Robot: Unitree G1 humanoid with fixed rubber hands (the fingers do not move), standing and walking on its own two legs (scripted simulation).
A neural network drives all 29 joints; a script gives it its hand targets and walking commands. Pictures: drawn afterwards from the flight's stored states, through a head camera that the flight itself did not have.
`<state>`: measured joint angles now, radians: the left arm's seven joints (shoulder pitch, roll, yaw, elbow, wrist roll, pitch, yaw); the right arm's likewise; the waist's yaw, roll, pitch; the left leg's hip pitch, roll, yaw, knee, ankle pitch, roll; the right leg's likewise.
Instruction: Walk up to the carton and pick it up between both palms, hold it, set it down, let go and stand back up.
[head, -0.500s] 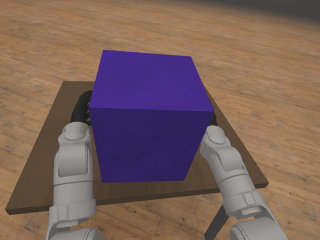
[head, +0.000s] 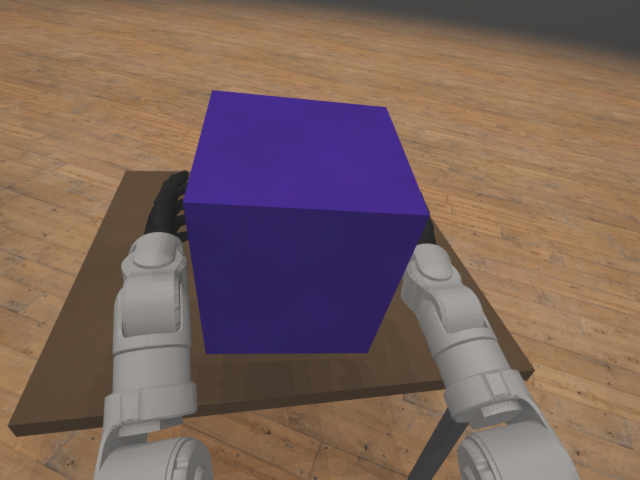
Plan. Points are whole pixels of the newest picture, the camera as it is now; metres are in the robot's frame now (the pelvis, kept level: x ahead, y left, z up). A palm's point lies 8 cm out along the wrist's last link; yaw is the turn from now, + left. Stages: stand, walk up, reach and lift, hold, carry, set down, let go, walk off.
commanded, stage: hold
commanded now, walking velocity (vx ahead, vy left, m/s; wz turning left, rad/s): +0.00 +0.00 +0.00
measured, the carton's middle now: (295, 231) +0.38 +0.01 +0.19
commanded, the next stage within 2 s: none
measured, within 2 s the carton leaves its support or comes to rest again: neither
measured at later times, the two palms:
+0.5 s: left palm (174, 241) +0.35 +0.16 +0.19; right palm (420, 256) +0.35 -0.15 +0.17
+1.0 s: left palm (164, 242) +0.35 +0.17 +0.19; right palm (413, 255) +0.35 -0.14 +0.18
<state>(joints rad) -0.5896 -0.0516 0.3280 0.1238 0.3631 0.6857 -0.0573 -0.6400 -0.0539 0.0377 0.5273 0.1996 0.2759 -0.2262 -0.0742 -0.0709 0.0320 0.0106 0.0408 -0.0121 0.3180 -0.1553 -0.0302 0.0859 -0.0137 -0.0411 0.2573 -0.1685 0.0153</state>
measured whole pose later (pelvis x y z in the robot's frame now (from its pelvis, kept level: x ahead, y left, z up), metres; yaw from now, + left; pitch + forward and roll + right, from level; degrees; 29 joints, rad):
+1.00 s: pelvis -0.01 +0.01 +0.00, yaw +1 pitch -9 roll -1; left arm -0.57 -0.04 0.28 0.08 0.34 0.69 -0.05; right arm -0.59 -0.03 0.01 0.47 0.19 0.26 -0.23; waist -0.08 -0.07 0.06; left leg -0.03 0.03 -0.02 0.34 -0.15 -0.02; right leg 0.06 -0.02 -0.05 0.26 -0.16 0.02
